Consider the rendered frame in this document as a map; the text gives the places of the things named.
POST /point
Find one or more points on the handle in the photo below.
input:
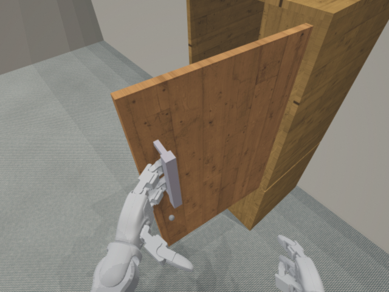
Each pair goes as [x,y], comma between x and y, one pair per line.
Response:
[169,165]

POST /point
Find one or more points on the cupboard door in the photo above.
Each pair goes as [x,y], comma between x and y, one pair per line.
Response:
[219,117]

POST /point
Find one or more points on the robot right hand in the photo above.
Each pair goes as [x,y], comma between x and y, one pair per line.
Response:
[303,275]

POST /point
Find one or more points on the robot left hand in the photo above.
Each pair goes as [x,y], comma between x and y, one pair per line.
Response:
[138,209]

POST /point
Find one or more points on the robot left forearm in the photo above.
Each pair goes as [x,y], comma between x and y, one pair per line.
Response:
[118,270]

